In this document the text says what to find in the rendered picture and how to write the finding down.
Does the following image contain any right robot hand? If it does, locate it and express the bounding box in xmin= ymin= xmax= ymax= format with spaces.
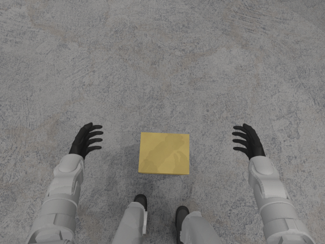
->
xmin=232 ymin=124 xmax=266 ymax=160

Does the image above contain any robot right forearm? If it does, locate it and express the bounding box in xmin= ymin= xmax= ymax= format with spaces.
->
xmin=248 ymin=156 xmax=316 ymax=244

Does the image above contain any carton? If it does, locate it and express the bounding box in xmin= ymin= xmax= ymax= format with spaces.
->
xmin=138 ymin=132 xmax=189 ymax=175

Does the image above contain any left robot hand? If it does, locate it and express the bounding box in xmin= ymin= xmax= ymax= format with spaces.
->
xmin=69 ymin=123 xmax=104 ymax=160

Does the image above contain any robot right shin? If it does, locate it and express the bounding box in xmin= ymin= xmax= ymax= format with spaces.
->
xmin=180 ymin=211 xmax=202 ymax=244

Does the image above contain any right robot thigh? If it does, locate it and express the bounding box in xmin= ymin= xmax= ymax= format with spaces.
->
xmin=183 ymin=216 xmax=223 ymax=244

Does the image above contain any robot left forearm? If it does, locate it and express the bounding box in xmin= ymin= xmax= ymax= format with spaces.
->
xmin=25 ymin=154 xmax=85 ymax=244

